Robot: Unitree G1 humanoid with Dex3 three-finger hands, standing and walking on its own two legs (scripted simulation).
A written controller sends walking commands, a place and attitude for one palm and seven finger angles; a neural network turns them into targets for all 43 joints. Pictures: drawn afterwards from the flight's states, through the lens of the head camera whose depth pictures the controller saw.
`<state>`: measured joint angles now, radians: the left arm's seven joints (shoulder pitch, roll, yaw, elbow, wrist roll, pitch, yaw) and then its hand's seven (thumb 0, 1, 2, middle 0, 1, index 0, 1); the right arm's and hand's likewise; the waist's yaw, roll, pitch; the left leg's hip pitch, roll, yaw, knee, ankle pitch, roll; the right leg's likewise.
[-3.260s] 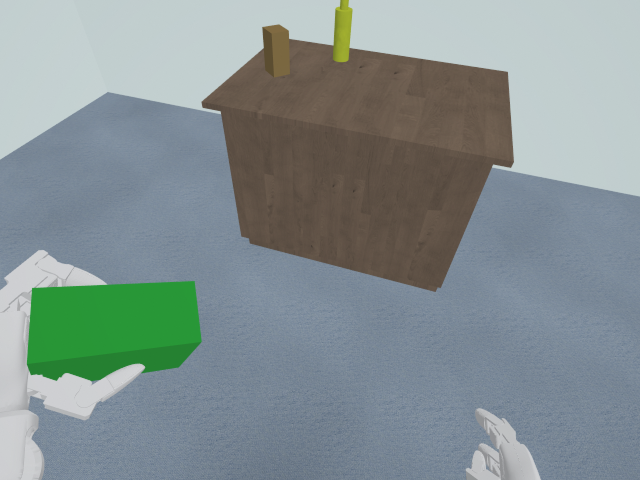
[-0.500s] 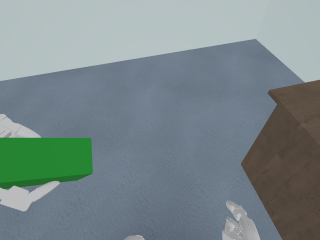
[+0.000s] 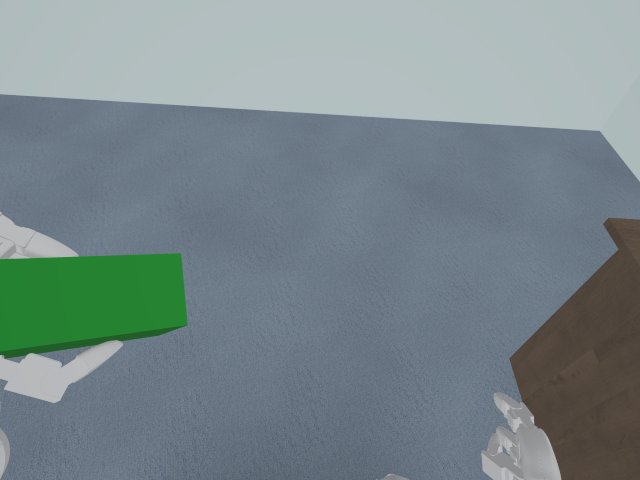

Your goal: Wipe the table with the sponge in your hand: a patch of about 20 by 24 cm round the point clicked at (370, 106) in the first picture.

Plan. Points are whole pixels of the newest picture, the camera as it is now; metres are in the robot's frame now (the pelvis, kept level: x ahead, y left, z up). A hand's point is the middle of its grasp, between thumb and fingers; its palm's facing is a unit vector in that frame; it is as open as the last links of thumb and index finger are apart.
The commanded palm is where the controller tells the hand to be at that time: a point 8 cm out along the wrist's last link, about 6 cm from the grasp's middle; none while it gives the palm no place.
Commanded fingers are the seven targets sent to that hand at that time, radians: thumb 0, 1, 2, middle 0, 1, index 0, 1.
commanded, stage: walk to a spot facing it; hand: left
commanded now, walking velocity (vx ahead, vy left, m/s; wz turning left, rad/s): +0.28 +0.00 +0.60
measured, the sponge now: (118, 303) +0.23 +0.20 +0.17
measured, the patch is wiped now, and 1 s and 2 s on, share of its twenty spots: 0.00 0.00 0.00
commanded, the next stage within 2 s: turn to face it in 1.48 s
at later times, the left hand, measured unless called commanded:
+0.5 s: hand out of the picture +0.08 +0.24 +0.18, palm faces +0.60 -0.65 -0.47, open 10.4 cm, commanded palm +0.02 +0.27 +0.19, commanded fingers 0.00 0.10 1.30 -1.20 -1.60 -1.20 -1.60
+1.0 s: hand out of the picture +0.10 +0.30 +0.21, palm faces +0.71 -0.54 -0.44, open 10.4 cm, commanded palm +0.04 +0.33 +0.19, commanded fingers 0.00 0.10 1.30 -1.20 -1.60 -1.20 -1.60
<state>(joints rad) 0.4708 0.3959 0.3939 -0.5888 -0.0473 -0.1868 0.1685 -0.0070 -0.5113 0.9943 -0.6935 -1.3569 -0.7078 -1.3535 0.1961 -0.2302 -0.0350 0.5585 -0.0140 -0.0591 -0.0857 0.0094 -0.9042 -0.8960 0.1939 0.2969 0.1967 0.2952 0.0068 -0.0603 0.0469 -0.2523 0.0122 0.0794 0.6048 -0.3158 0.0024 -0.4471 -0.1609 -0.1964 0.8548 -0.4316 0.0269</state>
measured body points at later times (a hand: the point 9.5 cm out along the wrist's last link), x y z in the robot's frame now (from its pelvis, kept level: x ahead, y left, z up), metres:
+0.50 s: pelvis -0.04 -0.04 +0.02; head -0.02 -0.07 +0.47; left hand +0.05 +0.27 +0.20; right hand +0.18 -0.23 -0.09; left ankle -0.05 +0.11 -0.61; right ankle -0.05 -0.13 -0.72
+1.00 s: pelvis +0.02 +0.00 +0.01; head +0.04 +0.02 +0.46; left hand +0.06 +0.33 +0.23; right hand +0.26 -0.08 -0.08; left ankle -0.02 +0.12 -0.72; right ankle +0.13 -0.09 -0.66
